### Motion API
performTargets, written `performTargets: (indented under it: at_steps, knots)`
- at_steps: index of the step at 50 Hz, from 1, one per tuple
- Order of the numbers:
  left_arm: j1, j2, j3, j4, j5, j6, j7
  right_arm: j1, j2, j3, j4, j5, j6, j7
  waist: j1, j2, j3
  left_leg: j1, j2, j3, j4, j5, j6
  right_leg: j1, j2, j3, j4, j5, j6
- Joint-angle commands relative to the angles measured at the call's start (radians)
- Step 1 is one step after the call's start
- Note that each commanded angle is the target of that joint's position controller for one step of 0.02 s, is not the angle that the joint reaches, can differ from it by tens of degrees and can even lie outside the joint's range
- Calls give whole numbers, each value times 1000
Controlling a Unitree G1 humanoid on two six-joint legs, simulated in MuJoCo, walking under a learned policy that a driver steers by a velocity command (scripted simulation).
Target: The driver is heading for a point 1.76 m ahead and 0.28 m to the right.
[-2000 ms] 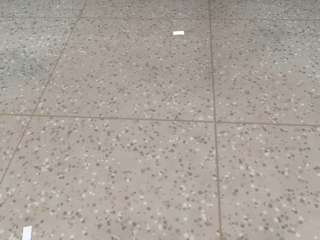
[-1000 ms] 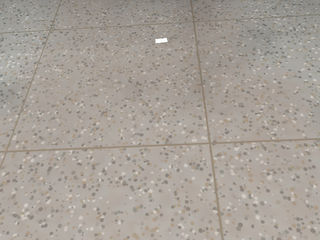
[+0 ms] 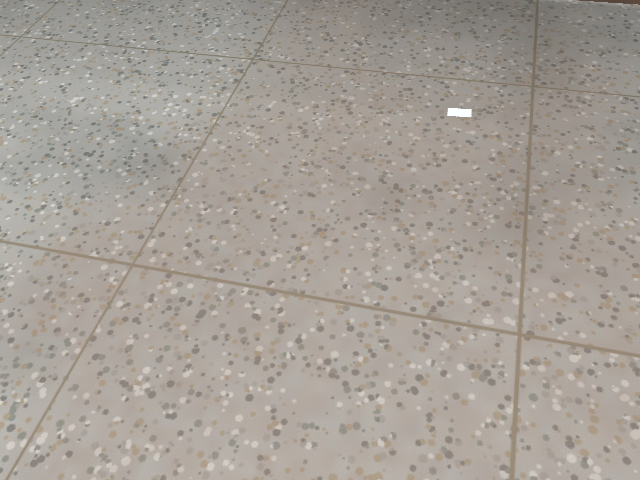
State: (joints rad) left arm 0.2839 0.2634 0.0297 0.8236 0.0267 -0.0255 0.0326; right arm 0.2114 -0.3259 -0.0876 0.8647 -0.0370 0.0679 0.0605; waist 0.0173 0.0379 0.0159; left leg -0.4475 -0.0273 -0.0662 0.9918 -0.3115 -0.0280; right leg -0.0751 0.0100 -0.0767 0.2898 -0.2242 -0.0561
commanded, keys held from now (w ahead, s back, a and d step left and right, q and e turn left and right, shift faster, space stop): w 0.08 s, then w+e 0.88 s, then w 0.02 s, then w+q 0.02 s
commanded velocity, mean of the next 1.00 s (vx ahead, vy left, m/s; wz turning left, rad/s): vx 0.45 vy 0.00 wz -0.30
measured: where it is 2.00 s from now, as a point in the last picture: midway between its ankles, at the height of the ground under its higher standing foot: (417, 292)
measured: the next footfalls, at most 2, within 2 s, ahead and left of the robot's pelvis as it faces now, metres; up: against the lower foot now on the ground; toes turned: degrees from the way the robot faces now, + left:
left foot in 0.24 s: +0.16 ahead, +0.15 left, +0.00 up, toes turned +3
right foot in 0.74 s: +0.46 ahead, -0.06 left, +0.00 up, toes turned -19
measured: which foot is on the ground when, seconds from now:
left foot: up 0.00-0.22, down 0.24-0.76, up 0.78-1.00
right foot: down 0.00-0.24, up 0.26-0.72, down 0.74-1.00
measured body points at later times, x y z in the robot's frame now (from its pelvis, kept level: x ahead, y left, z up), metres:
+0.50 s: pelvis +0.18 +0.07 +0.00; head +0.20 +0.08 +0.44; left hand +0.26 +0.33 -0.15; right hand +0.19 -0.20 -0.13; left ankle +0.12 +0.15 -0.75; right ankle +0.23 -0.08 -0.67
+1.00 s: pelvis +0.44 -0.02 -0.01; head +0.47 -0.04 +0.44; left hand +0.58 +0.23 -0.13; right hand +0.48 -0.31 -0.13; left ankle +0.58 +0.13 -0.67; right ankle +0.42 -0.05 -0.75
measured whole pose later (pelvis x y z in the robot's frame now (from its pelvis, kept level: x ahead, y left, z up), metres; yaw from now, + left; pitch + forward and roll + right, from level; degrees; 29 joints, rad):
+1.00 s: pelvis +0.44 -0.02 -0.01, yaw -23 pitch +0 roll +0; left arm 0.32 0.27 0.07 0.90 0.00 -0.04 -0.01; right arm 0.14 -0.26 -0.03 0.78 -0.05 -0.03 0.01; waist 0.02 0.03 0.06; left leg -0.63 0.14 -0.05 1.04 -0.23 -0.04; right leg -0.15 0.16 0.03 0.34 -0.18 -0.15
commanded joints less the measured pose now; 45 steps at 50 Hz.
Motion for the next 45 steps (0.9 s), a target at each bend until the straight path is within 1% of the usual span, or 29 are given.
performTargets:
  at_steps: [1,5,8,9,10,11,12,13,14,15,16,17,19,22,25,27,31,33,35,36,37,38,39,40,41,42,43,44,45]
  knots:
    - [98,165,46,1,2,-30,-7,-136,-53,-5,-96,0,-29,7,61,-145,75,-258,13,-15,-85,17,4,174,-281,264,-174,-175,-130]
    - [119,143,41,37,4,-49,-27,-185,-16,16,-110,-2,-50,6,62,-152,96,-168,29,32,-247,29,33,107,-276,200,-180,-116,-138]
    - [146,145,41,77,0,-50,-44,-237,-1,30,-132,-4,-67,1,54,-185,103,-27,26,133,-380,-20,60,27,-259,181,-129,62,-152]
    - [148,155,43,86,-3,-47,-48,-219,-4,31,-129,-2,-73,-5,38,-187,93,41,12,152,-417,-11,72,-2,-264,186,-98,156,-154]
    - [132,165,46,90,-9,-43,-50,-164,-4,31,-113,1,-81,-12,-1,-174,78,142,0,160,-478,38,84,-45,-263,184,-53,219,-146]
    - [102,166,45,90,-18,-40,-49,-50,-10,26,-73,0,-93,-22,-67,-134,41,321,-17,162,-566,120,96,-123,-236,155,40,283,-123]
    - [87,139,36,82,-22,-43,-51,106,-66,5,-16,-10,-108,-40,-130,-49,-57,558,30,88,-595,108,112,-227,-166,97,229,295,-89]
    - [45,52,9,21,-32,-48,-55,278,-174,-19,-2,-32,-118,-60,-202,151,-200,791,344,-277,-710,-193,167,-445,-59,14,562,-29,-34]
    - [67,69,20,20,-19,-38,-42,275,-244,-31,8,-12,-117,-69,-169,198,-151,688,467,-534,-828,-286,221,-594,36,77,756,-317,-35]
    - [80,113,36,42,-13,-28,-39,177,-170,-12,-10,0,-115,-69,-116,86,-47,573,436,-428,-816,-327,217,-604,-34,168,835,-258,-54]
    - [92,101,37,60,-20,-28,-50,73,-87,10,-33,8,-120,-63,-63,64,27,477,377,-311,-838,-247,186,-585,-67,163,826,-168,-55]
    - [107,73,36,77,-20,-23,-56,22,-35,24,-44,13,-128,-61,-33,72,58,423,322,-197,-861,-126,154,-558,-86,150,798,-112,-44]
    - [110,62,39,94,1,-6,-68,22,4,37,-36,10,-148,-67,-16,77,62,398,263,-51,-868,98,130,-534,-93,126,813,-30,-20]
    - [37,36,40,59,-1,6,-83,93,-5,34,-2,17,-169,-68,-9,52,63,416,264,58,-857,344,139,-608,-96,108,843,44,-1]
    - [-70,19,35,14,2,11,-94,137,14,40,20,15,-173,-71,-17,49,90,421,260,135,-861,445,151,-681,-96,86,782,121,14]
    - [-150,4,25,-20,3,8,-103,143,17,44,30,14,-174,-72,-22,44,111,406,241,193,-856,503,149,-661,-85,52,645,181,17]
    - [-275,-5,7,-78,8,8,-116,185,-24,38,59,16,-172,-85,-40,33,122,458,268,257,-838,652,140,-559,-58,-37,406,197,-23]
    - [-254,15,12,-81,10,10,-108,192,-50,33,67,15,-164,-92,-19,41,80,528,280,291,-737,934,128,-479,-7,-77,359,135,-65]
    - [-145,48,26,-57,12,10,-97,185,-84,24,68,11,-147,-99,36,65,-4,571,291,311,-524,1181,127,-346,58,-98,348,28,-117]
    - [-47,75,40,-30,13,5,-91,185,-99,19,64,9,-136,-99,74,65,-67,543,297,306,-357,1148,130,-223,85,-83,314,-7,-145]
    - [95,114,62,15,22,-3,-78,176,-104,18,54,10,-131,-93,141,23,-142,425,274,317,-112,958,113,-10,90,-40,228,-2,-180]
    - [150,221,95,21,30,0,-60,215,-23,35,13,18,-135,-80,121,-141,-230,112,186,316,235,334,75,258,-158,306,198,-138,-267]
    - [111,289,110,-6,3,9,-62,186,-12,33,-59,27,-145,-65,76,-246,-313,-197,-22,151,512,-243,36,402,-364,853,42,-90,-407]
    - [100,257,105,3,-17,16,-54,57,-56,26,-84,18,-157,-62,103,-92,-211,-300,47,17,505,-132,48,339,-332,744,-10,-47,-369]
    - [49,210,94,8,-22,13,-45,47,-42,34,-93,26,-170,-58,63,-53,-89,-294,93,24,418,-38,53,196,-312,614,-27,33,-334]
    - [6,164,82,6,-18,6,-42,64,-37,33,-76,23,-173,-62,13,8,-19,-233,127,27,319,-5,51,70,-257,520,-40,153,-285]
    - [-25,139,74,3,-22,-3,-36,75,-33,34,-75,4,-158,-63,-22,11,5,-171,143,23,261,-1,37,-16,-207,450,-47,250,-260]
    - [-45,121,66,-2,-25,-12,-35,103,-24,36,-67,-11,-137,-60,-46,-1,-8,-115,151,22,222,2,22,-63,-172,394,-58,299,-248]
    - [-35,123,64,0,-28,-23,-37,106,-17,36,-72,-17,-120,-56,-53,-14,-17,-96,149,31,194,0,9,-85,-154,374,-60,353,-249]
Velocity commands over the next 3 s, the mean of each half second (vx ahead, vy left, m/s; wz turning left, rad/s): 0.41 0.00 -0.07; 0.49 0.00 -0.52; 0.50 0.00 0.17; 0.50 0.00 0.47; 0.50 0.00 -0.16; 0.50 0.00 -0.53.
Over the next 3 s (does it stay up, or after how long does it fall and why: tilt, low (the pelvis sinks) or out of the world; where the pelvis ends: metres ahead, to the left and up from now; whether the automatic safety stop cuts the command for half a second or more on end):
stays up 1.48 -0.23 -0.02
